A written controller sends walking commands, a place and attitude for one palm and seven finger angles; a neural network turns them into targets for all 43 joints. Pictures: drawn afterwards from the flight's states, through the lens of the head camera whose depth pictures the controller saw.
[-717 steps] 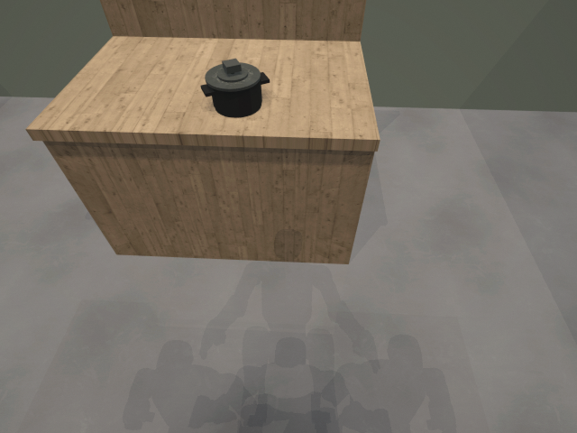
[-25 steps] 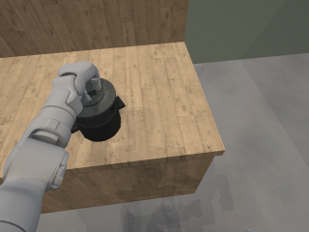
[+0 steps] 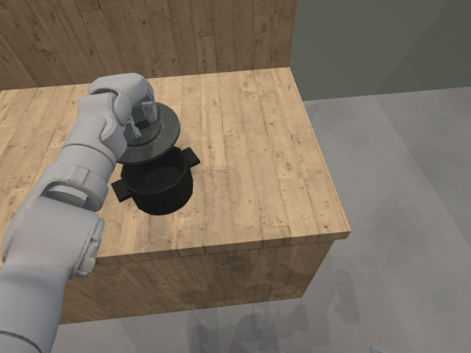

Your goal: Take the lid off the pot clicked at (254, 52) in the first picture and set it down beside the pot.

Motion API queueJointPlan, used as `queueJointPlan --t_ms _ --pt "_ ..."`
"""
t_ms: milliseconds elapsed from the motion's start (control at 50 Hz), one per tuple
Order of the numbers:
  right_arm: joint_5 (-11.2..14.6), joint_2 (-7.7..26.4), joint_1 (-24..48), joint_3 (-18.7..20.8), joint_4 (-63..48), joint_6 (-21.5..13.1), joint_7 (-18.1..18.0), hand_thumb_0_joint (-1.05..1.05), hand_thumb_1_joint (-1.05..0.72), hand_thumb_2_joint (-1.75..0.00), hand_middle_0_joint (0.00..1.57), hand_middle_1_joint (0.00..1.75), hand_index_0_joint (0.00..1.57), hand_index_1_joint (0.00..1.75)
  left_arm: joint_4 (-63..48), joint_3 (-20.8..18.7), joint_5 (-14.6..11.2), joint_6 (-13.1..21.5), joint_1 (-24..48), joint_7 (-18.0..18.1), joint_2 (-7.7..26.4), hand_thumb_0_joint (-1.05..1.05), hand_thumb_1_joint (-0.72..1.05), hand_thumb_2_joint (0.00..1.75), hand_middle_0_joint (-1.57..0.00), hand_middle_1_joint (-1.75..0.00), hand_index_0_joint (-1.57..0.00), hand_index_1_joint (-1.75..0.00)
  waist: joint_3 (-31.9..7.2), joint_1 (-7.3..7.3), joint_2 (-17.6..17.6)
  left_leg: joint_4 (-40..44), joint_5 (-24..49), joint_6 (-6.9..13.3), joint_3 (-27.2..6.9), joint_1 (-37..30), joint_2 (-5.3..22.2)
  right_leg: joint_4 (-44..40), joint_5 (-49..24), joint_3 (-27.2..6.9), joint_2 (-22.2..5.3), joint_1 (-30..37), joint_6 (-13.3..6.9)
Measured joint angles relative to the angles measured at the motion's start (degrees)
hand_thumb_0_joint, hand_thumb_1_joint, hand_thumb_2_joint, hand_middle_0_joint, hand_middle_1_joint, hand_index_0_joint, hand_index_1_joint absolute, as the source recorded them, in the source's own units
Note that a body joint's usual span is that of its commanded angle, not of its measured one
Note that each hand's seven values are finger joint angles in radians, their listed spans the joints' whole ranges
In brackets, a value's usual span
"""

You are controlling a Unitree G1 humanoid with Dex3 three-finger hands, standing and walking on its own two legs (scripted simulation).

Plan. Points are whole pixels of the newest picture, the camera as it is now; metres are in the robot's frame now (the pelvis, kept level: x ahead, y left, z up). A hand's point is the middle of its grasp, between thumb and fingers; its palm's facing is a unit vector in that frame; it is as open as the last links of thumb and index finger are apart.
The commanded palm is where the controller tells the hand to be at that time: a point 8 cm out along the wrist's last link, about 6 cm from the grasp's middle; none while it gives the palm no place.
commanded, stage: lift the lid straight up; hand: left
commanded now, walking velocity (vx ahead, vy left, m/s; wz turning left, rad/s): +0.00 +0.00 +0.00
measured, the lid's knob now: (134, 119) +0.51 +0.17 +0.12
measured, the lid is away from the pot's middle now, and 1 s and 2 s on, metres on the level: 0.01 0.05 0.17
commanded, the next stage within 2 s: move the lid sideways beside the pot in 0.54 s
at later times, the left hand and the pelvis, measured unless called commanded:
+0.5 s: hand (120, 108) +0.48 +0.17 +0.17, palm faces -0.30 -0.06 -0.95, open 7.0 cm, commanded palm +0.48 +0.16 +0.24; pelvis -0.01 +0.00 +0.00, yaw +0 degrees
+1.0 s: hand (95, 110) +0.48 +0.21 +0.17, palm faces -0.30 -0.09 -0.95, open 6.9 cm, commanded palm +0.47 +0.21 +0.24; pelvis -0.01 +0.00 +0.00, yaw +0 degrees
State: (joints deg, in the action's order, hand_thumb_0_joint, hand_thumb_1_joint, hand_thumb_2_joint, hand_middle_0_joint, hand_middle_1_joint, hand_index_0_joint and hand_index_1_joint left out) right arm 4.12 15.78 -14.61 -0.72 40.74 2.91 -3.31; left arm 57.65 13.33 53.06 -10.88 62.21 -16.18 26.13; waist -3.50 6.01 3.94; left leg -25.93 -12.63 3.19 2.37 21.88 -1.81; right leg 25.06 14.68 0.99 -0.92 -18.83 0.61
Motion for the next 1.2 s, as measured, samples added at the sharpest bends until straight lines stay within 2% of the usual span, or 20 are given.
queueJointPlan --t_ms 260,360,480,600,680,760,820,900,980,1080,1200 --pt "-0.3 -0.2 0.1 -0.4 0.0 -0.6 0.4 0.01 -0.9 -0.9 0.2 0.3 0.2 0.3 0.3 0.1 0.3 -1.6 3.0 -1.3 -0.7 0.04 0.24 0.75 -0.59 -0.98 -0.75 -1.04 -0.1 -0.07 0.2 1.1 0.9 0.2 0.0 -0.8 -0.5 -0.3 -0.4 0.0 -0.4 0.5 0.2" --pt "-0.4 0.0 0.2 -0.7 -0.2 -0.6 0.3 0.01 -0.9 -0.9 0.2 0.3 0.2 0.3 0.9 -0.6 0.6 -2.4 4.0 -2.1 -0.1 0.04 0.24 0.75 -0.59 -0.98 -0.75 -1.04 0.0 0.1 0.1 1.5 1.1 0.1 0.1 -1.3 -0.3 -0.6 -0.7 -0.1 -0.3 0.9 0.1" --pt "-0.2 0.4 0.3 -0.7 -0.4 -0.2 0.2 0.01 -0.9 -0.9 0.2 0.3 0.2 0.3 2.4 0.3 1.0 -3.4 5.3 -3.9 0.7 0.04 0.24 0.75 -0.59 -0.98 -0.75 -1.04 0.2 0.16 -0.2 1.6 1.4 0.0 -0.1 -1.3 -0.2 -0.8 -1.0 0.0 -0.2 1.0 0.0" --pt "-0.3 0.7 -0.2 -0.3 -0.8 -0.8 -0.3 0.01 -0.9 -0.9 0.2 0.3 0.2 0.3 -0.6 0.7 0.4 -0.7 3.4 -5.5 1.3 0.04 0.24 0.75 -0.59 -0.98 -0.75 -1.04 0.6 -0.08 -0.3 1.9 1.7 0.1 -0.3 -1.7 -0.3 -1.2 -1.2 0.3 -0.2 1.5 0.0" --pt "-0.2 0.6 -0.2 -0.4 -0.4 -1.3 -0.5 0.01 -0.9 -0.9 0.2 0.3 0.2 0.3 -0.8 0.6 0.1 0.5 3.0 -4.9 1.1 0.04 0.24 0.76 -0.59 -0.98 -0.76 -1.04 0.5 -0.26 -0.5 1.8 1.6 0.1 -0.4 -1.9 -0.3 -1.3 -1.2 0.3 -0.2 1.8 0.0" --pt "-0.1 0.5 0.3 -0.8 -0.2 -1.5 -0.6 0.01 -0.9 -0.9 0.2 0.3 0.2 0.3 0.7 -0.1 0.4 0.3 3.8 -3.6 1.2 0.04 0.24 0.76 -0.59 -0.97 -0.76 -1.04 0.7 -0.08 -0.5 1.8 1.7 0.1 -0.2 -1.7 -0.3 -1.2 -1.3 0.2 -0.2 1.5 0.0" --pt "-0.2 0.5 0.7 -1.2 -0.4 -1.3 -0.8 0.01 -0.9 -0.9 0.2 0.3 0.2 0.3 1.5 -2.1 1.0 0.0 3.9 -3.3 2.3 0.04 0.24 0.76 -0.59 -0.97 -0.76 -1.04 1.0 0.23 -0.4 2.0 1.8 0.1 0.1 -1.5 -0.1 -1.4 -1.6 -0.1 -0.1 1.2 0.0" --pt "-0.3 0.3 0.1 -0.9 -0.7 -1.3 -1.0 0.01 -0.9 -0.9 0.2 0.3 0.2 0.3 1.7 -2.3 2.1 -0.2 3.8 -3.8 3.9 0.04 0.24 0.75 -0.59 -0.97 -0.76 -1.04 0.9 0.34 -0.2 2.1 1.8 0.1 0.2 -1.3 -0.1 -1.8 -1.8 -0.2 0.0 1.0 0.1" --pt "-0.3 0.4 -0.2 -1.0 -0.7 -0.4 -1.0 0.01 -0.9 -0.9 0.2 0.3 0.2 0.3 2.1 -4.4 1.9 0.6 3.1 -5.2 5.8 0.04 0.24 0.75 -0.59 -0.98 -0.75 -1.04 0.7 0.39 -0.3 2.1 1.6 0.2 0.2 -1.5 0.1 -2.3 -1.8 -0.3 0.1 1.5 0.1" --pt "-0.2 0.6 -1.0 -0.2 -1.0 0.1 -0.8 0.01 -0.9 -0.9 0.2 0.3 0.2 0.3 -0.5 -2.8 2.3 1.8 1.8 -6.9 7.3 0.04 0.24 0.75 -0.59 -0.98 -0.76 -1.05 0.4 -0.08 -0.6 1.7 1.3 0.3 -0.2 -1.6 -0.1 -2.5 -1.7 0.1 0.0 2.0 0.2" --pt "0.0 1.0 0.0 0.1 -1.2 1.3 -0.7 0.01 -0.9 -0.9 0.2 0.3 0.2 0.3 -2.1 -3.3 1.2 3.8 0.5 -7.7 8.3 0.04 0.24 0.75 -0.59 -0.98 -0.76 -1.05 0.8 -0.58 -0.9 1.3 1.2 0.6 -0.5 -1.6 -0.4 -2.6 -1.7 0.5 -0.3 2.4 0.5"
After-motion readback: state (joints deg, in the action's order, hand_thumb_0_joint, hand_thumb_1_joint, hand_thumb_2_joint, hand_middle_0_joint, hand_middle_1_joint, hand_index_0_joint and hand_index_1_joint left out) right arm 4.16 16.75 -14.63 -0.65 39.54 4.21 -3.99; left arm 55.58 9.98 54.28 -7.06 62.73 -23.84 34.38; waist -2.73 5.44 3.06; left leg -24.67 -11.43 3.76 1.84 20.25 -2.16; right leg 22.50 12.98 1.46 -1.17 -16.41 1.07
